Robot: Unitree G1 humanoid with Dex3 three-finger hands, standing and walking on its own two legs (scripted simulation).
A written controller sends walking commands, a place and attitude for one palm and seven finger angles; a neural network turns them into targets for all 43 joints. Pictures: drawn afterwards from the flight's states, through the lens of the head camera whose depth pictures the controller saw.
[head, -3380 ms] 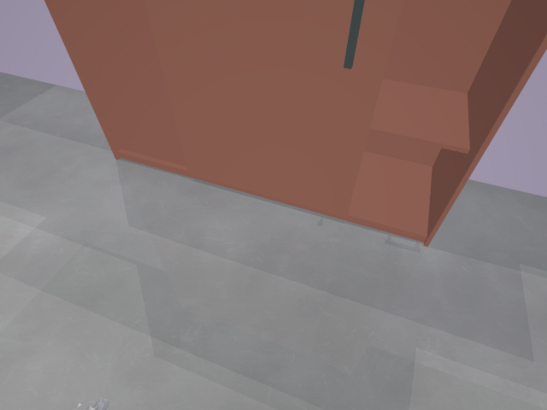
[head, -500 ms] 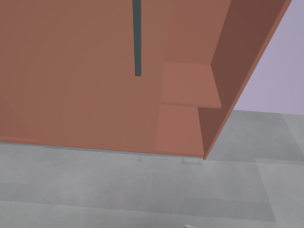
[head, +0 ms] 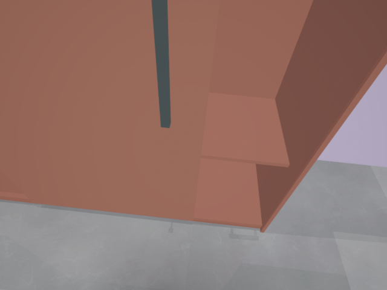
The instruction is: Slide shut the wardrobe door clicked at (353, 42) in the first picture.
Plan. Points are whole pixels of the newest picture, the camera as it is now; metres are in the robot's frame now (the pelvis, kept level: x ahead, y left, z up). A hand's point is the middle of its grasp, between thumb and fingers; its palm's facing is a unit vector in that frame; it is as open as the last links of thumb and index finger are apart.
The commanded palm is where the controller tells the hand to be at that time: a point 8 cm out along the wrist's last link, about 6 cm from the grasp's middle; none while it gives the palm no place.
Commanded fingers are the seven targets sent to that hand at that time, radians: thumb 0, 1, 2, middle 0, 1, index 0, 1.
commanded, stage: come to a stop and stand still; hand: left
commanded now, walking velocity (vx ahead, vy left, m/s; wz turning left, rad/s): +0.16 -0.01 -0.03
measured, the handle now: (164, 68) +0.55 +0.13 +0.18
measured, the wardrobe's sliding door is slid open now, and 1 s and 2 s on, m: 0.37 0.37 0.37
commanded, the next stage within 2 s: look again from close up in 1.86 s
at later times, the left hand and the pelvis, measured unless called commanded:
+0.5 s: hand out of the picture +0.12 +0.18 -0.16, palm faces +0.05 -0.96 -0.26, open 7.4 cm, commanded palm none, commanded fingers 0.00 0.90 0.90 -0.20 -0.30 -0.20 -0.30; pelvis +0.06 -0.01 +0.00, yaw +0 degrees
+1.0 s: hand out of the picture +0.03 +0.25 -0.16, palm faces +0.04 -0.97 -0.25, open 7.4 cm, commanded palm none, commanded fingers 0.00 0.90 0.90 -0.20 -0.30 -0.20 -0.30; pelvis +0.03 +0.06 +0.00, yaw +0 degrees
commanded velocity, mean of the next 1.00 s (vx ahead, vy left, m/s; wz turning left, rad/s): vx -0.10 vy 0.01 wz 0.00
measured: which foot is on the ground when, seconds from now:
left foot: up 0.00-0.00, down 0.02-0.32, up 0.34-0.64, down 0.66-1.00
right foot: down 0.00-0.02, up 0.04-0.28, down 0.30-1.00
